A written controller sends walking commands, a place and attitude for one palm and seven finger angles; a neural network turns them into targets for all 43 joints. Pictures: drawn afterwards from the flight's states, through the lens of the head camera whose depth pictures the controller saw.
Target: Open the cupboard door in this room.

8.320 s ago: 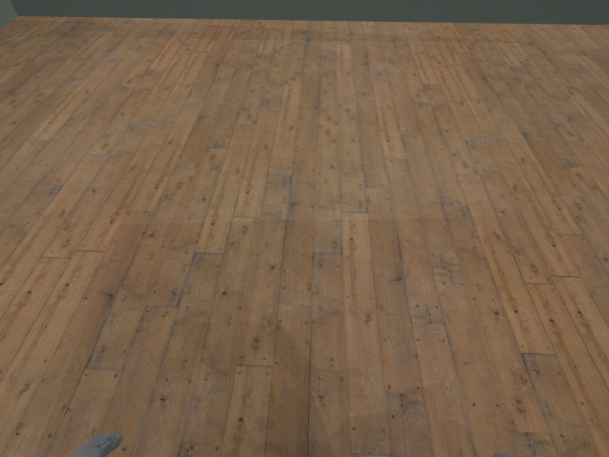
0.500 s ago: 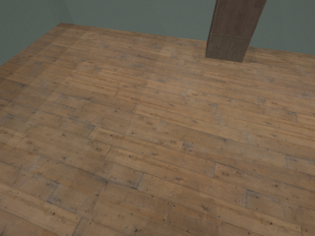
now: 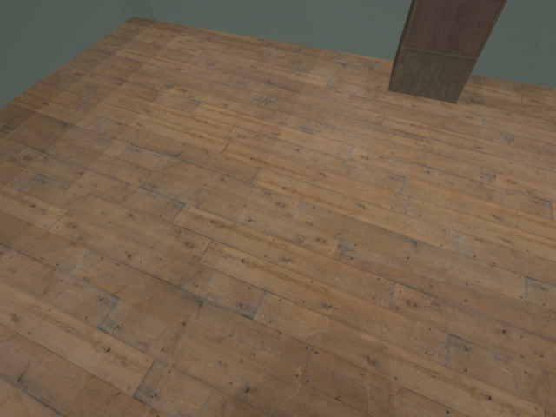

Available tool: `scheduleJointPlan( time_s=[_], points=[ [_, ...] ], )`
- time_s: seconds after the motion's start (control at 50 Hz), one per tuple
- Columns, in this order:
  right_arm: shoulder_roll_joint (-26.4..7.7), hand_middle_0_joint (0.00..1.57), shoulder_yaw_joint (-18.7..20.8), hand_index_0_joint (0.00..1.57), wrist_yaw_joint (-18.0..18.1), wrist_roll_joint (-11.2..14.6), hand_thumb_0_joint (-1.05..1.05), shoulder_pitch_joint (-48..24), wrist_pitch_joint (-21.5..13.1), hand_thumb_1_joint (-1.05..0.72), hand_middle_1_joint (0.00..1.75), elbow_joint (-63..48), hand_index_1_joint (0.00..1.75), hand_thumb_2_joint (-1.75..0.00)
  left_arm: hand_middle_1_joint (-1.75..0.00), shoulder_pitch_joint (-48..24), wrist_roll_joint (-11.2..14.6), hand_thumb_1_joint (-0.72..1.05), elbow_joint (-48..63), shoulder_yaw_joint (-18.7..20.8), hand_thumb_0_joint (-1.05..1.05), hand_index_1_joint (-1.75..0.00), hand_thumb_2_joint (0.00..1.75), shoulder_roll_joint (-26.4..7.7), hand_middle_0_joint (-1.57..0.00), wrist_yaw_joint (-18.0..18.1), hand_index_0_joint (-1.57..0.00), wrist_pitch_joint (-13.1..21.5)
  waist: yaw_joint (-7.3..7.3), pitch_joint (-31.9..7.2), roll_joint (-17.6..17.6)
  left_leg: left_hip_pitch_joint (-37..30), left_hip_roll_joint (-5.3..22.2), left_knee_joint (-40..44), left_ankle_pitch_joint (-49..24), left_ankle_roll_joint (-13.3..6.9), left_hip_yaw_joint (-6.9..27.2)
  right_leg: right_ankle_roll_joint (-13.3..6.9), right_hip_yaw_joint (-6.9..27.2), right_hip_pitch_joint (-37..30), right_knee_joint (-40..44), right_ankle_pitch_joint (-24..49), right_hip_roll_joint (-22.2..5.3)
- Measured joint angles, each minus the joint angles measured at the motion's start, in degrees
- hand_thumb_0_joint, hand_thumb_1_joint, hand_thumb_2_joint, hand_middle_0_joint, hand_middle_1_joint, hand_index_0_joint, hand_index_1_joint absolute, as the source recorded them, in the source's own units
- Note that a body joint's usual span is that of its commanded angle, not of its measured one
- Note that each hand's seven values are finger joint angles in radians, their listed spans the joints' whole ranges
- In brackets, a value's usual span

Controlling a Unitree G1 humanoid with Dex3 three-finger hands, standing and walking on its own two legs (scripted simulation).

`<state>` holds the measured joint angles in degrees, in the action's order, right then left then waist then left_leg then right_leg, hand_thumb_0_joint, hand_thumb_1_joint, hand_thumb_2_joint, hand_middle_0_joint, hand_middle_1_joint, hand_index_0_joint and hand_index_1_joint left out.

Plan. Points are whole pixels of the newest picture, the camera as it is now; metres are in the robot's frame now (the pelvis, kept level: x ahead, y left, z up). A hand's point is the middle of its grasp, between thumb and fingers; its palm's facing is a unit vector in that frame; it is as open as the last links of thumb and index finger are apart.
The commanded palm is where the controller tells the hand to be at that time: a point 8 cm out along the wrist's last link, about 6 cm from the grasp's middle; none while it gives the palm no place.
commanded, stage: stand and wait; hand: left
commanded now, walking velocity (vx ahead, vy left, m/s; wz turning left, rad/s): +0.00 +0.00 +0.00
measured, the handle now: out of the picture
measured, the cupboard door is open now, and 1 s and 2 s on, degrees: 0 0 0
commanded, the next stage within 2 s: turn or walk to find it in 0.30 s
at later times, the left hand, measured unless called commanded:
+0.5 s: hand out of the picture +0.04 +0.17 -0.16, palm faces +0.12 -0.96 -0.26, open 7.4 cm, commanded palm none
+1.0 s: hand out of the picture -0.06 +0.14 -0.17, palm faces +0.22 -0.96 -0.18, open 7.4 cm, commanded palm none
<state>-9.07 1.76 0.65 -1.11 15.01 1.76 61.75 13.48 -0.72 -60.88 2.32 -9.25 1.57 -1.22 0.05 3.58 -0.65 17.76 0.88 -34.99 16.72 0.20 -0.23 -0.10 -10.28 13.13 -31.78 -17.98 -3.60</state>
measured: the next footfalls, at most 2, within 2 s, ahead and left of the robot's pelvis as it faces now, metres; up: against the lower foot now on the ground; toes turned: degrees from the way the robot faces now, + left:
right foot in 0.46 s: +0.02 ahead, -0.14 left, +0.00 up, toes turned +2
left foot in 0.76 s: +0.00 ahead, +0.11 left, +0.00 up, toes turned +11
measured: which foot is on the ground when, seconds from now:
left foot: down 0.00-0.48, up 0.50-0.74, down 0.76-1.00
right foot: down 0.00-0.10, up 0.12-0.44, down 0.46-1.00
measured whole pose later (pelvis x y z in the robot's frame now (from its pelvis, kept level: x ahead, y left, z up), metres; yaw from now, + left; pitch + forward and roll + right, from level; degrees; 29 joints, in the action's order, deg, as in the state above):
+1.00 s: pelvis -0.02 -0.03 +0.01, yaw +9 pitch -2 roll +0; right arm -9.4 1.1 1.9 -0.7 10.9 0.5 64.1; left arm 15.8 -0.3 -65.2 0.8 -9.2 1.3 -0.6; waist 1.5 3.0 0.8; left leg 11.2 2.5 -28.7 15.2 1.8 -0.7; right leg -0.5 -7.1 8.8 -28.2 -17.1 -1.9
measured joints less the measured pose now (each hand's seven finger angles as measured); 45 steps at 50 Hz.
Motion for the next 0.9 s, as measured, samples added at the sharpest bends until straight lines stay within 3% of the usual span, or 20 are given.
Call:
scheduleJointPlan(
  time_s=[0.04, 0.1, 0.16, 0.24, 0.3, 0.38, 0.46, 0.52, 0.6, 0.68, 0.76, 0.9],
  points=[
    [-0.45, 0.20, 0.48, 0.20, -0.12, -0.06, 0.01, -0.02, 0.28, -0.90, 0.30, -0.75, 0.30, -0.90, -0.30, -0.43, -0.24, 0.91, 0.66, 0.29, 0.00, -0.29, 0.90, -0.39, -0.20, -0.02, -0.20, -0.23, -0.37, 0.39, 0.01, 1.15, 0.87, -2.84, 1.96, 0.41, -1.47, 0.30, -1.44, 0.25, -1.81, -1.17, -0.53],
    [-0.51, 0.20, 0.67, 0.20, -0.20, -0.14, 0.01, -0.71, 0.05, -0.90, 0.30, -1.18, 0.30, -0.90, -0.30, -0.88, -0.22, 0.91, 1.20, 0.69, 0.00, -0.29, 0.90, -1.45, -0.20, -0.06, -0.20, -0.55, 0.38, 0.77, 2.15, 0.97, -0.46, -3.41, 2.29, -2.27, -2.53, 1.19, -1.16, 1.05, -4.73, -2.82, -2.40],
    [-0.22, 0.20, 0.33, 0.20, 0.45, -0.41, 0.01, -1.49, -1.38, -0.90, 0.30, -1.92, 0.30, -0.90, -0.30, -1.73, 0.00, 0.91, 0.88, 0.61, 0.00, -0.29, 0.90, -2.22, -0.20, 0.21, -0.20, -1.35, 0.21, 0.67, 2.79, 0.11, -0.99, -1.00, 1.16, -2.84, -2.79, 1.51, 3.46, 4.40, -14.17, -9.37, -1.02],
    [0.12, 0.20, -0.38, 0.20, 1.20, -0.37, 0.01, -1.96, -2.26, -0.90, 0.30, -1.92, 0.30, -0.90, -0.30, -2.95, -0.06, 0.91, 0.55, 0.28, 0.01, -0.29, 0.90, -2.38, -0.20, -0.07, -0.19, -1.17, -0.12, -0.18, 1.81, -2.13, -1.40, 5.64, -2.70, -3.04, -1.88, 1.81, 7.30, 7.04, -22.13, -9.55, 0.45],
    [-0.15, 0.21, -0.42, 0.20, 1.53, -0.32, 0.01, -2.22, -2.28, -0.92, 0.30, -1.34, 0.30, -0.90, -0.30, -3.22, -0.03, 0.91, 0.67, -0.15, 0.01, -0.29, 0.90, -2.23, -0.20, -0.29, -0.19, -0.77, -0.04, -0.97, 1.22, -3.63, -1.67, 9.44, -4.83, -2.82, -1.56, 2.29, 8.57, 6.23, -19.80, -8.49, 0.23],
    [-0.40, 0.21, -0.23, 0.20, 1.13, -0.31, 0.01, -2.37, -2.14, -0.92, 0.30, -0.91, 0.30, -0.90, -0.30, -3.47, 0.16, 0.91, 0.62, -0.53, 0.00, -0.29, 0.90, -1.96, -0.20, -0.32, -0.19, -0.70, -0.50, -1.54, 0.97, -4.33, -2.05, 10.98, -5.86, -2.02, -1.09, 2.62, 9.03, 2.93, -10.68, -7.68, -0.10],
    [-0.60, 0.21, 0.13, 0.20, 0.57, 0.03, 0.01, -2.00, -1.58, -0.91, 0.30, -0.72, 0.30, -0.90, -0.30, -3.55, 0.28, 0.91, 0.81, -0.70, 0.00, -0.29, 0.90, -1.65, -0.20, -0.17, -0.19, 0.04, -0.70, -1.70, 0.91, -2.76, -2.74, 8.42, -5.19, -0.55, -0.14, 2.22, 8.19, -1.66, 1.51, -0.31, 0.04],
    [-1.67, 0.21, 0.53, 0.20, 0.36, 0.35, 0.01, -1.66, -0.57, -0.91, 0.30, -0.10, 0.30, -0.90, -0.30, -2.38, 0.01, 0.91, 0.34, -1.26, 0.00, -0.29, 0.90, -0.13, -0.20, -0.08, -0.19, 0.82, -0.71, -1.93, -1.62, -1.84, -1.45, 4.98, -0.54, 0.45, 1.01, -0.12, 6.55, -2.61, 1.89, -0.56, 1.39],
    [-1.95, 0.20, 0.68, 0.20, 0.26, 0.09, 0.01, -1.58, 0.42, -0.91, 0.30, 0.44, 0.30, -0.90, -0.30, 0.01, -0.14, 0.91, -0.18, -1.54, 0.00, -0.29, 0.90, 0.59, -0.20, -0.13, -0.20, 1.23, 0.13, -2.44, -1.11, -0.39, -0.50, -2.69, 5.84, 0.74, 0.42, -1.43, 6.05, -3.33, 3.09, -0.30, 1.38],
    [-2.17, 0.20, 0.52, 0.20, 0.58, 0.36, 0.01, -2.13, 0.12, -0.91, 0.30, 0.91, 0.30, -0.90, -0.30, 1.27, -0.06, 0.92, -1.52, -1.84, 0.00, -0.30, 0.90, 0.86, -0.20, -0.25, -0.20, 1.44, 0.26, -1.46, -0.83, -1.61, 1.37, -3.07, 5.55, 1.31, -0.09, -1.69, 4.85, -3.73, 3.40, -0.09, 1.94],
    [-2.38, 0.20, 0.19, 0.20, 0.91, 0.47, 0.01, -2.58, -0.60, -0.90, 0.30, 1.76, 0.30, -0.90, -0.30, 2.16, 0.23, 0.91, -2.87, -2.01, 0.00, -0.30, 0.90, 1.34, -0.20, -0.32, -0.20, 1.30, 0.48, -0.71, -1.02, -5.62, 2.76, 5.01, -1.63, 1.53, -0.39, -1.40, 3.32, -2.98, 1.45, -1.17, 2.81],
    [-0.40, 0.20, -0.53, 0.20, 0.95, 0.41, 0.01, -3.68, -1.10, -0.90, 0.30, 2.42, 0.30, -0.90, -0.30, 2.29, 0.42, 0.91, -3.85, -1.41, 0.01, -0.29, 0.90, 0.37, -0.20, -0.26, -0.20, 0.31, 1.57, 0.06, 1.89, -5.98, 1.74, 5.47, -0.70, 1.92, -0.43, -0.64, 3.17, -3.52, 2.07, -0.39, 1.73]
  ],
)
